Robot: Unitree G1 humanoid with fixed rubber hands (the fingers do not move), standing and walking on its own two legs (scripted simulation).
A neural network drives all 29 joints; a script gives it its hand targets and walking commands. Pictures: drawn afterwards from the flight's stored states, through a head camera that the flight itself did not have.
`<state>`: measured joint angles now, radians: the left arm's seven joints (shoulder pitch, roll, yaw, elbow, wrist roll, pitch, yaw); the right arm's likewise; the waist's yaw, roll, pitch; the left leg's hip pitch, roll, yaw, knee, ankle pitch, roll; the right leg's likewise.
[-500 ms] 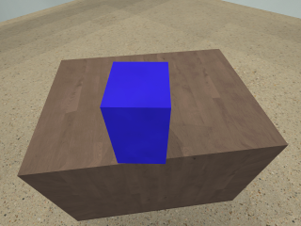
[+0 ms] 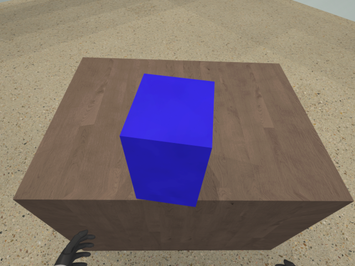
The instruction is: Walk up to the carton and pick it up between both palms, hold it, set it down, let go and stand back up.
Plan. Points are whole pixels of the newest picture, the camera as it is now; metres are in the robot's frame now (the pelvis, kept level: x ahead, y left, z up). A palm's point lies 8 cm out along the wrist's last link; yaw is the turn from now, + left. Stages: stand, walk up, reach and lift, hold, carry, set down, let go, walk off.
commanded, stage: walk up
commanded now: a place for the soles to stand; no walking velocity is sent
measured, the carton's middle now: (171, 145) +0.39 +0.03 +0.03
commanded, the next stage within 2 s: none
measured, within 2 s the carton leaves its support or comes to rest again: neither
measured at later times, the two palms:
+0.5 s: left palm out of the picture +0.08 +0.27 -0.11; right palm out of the picture +0.11 -0.27 -0.09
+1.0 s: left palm out of the picture +0.02 +0.24 -0.11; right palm out of the picture +0.15 -0.26 -0.09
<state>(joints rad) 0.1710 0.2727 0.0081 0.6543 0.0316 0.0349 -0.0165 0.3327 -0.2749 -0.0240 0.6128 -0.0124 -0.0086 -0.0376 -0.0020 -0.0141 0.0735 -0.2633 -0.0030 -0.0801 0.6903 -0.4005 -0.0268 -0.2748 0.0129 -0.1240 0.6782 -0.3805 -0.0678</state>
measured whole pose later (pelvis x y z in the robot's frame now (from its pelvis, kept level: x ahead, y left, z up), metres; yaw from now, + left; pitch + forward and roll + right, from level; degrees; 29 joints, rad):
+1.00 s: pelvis -0.02 -0.03 +0.00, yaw +8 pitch -3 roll +0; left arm 0.29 0.28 0.01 0.67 0.02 0.05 -0.01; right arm 0.23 -0.27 -0.03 0.61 -0.02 -0.01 -0.05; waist 0.03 -0.01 0.12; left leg -0.29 -0.02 -0.05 0.69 -0.32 0.00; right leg -0.27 0.01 -0.11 0.72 -0.40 -0.05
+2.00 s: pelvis -0.03 -0.02 +0.01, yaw +7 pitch -3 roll +0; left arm 0.31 0.28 0.01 0.73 0.02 0.01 -0.02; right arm 0.28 -0.26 0.01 0.69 -0.01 -0.02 -0.02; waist 0.02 -0.01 0.05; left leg -0.23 -0.02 -0.01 0.58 -0.30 0.02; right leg -0.21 0.03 -0.07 0.55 -0.29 -0.05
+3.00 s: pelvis -0.04 -0.03 +0.01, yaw +5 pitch -5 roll +0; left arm 0.13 0.22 0.05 0.49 0.06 0.29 0.00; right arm 0.19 -0.17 -0.05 0.73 0.00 -0.17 -0.01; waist -0.01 -0.06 0.11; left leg -0.19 0.00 0.02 0.59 -0.30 0.00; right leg -0.20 0.05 -0.05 0.58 -0.29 -0.07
